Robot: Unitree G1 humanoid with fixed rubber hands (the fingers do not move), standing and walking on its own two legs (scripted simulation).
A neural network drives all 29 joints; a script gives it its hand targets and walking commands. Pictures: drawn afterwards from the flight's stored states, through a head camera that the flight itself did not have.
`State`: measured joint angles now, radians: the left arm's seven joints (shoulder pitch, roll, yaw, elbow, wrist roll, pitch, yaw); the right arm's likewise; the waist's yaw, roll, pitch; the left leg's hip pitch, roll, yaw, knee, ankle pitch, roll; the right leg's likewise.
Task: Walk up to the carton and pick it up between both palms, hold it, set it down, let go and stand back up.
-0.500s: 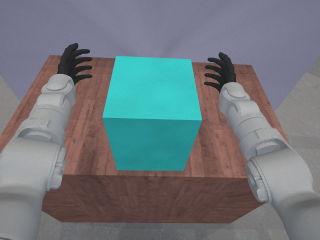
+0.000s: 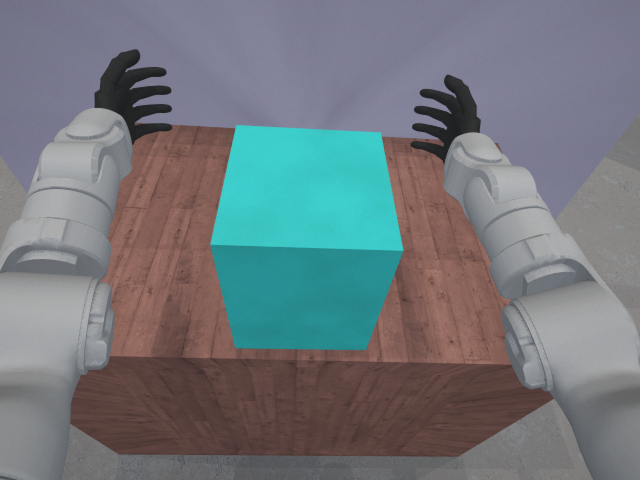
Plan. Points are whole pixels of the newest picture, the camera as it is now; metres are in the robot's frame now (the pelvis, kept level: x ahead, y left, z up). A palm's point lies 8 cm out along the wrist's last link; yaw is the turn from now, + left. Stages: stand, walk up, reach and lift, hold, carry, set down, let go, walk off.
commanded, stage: set down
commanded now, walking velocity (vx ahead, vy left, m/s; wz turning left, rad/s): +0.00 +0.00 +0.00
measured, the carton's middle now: (305, 244) +0.43 +0.03 +0.03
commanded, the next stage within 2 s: none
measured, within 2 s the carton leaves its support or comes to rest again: neither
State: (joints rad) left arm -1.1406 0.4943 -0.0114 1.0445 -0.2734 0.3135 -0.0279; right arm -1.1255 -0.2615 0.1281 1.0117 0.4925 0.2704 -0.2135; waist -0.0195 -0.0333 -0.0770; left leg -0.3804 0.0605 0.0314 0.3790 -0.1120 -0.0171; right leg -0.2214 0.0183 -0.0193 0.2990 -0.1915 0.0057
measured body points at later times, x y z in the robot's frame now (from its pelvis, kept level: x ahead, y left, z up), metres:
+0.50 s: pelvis -0.02 +0.00 +0.00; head -0.02 +0.02 +0.45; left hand +0.39 +0.27 +0.14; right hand +0.40 -0.13 +0.14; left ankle +0.04 +0.12 -0.75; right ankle -0.03 -0.12 -0.75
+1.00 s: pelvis -0.01 +0.01 +0.00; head -0.01 +0.03 +0.45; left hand +0.31 +0.26 +0.08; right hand +0.32 -0.15 +0.08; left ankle +0.04 +0.13 -0.75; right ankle -0.03 -0.12 -0.75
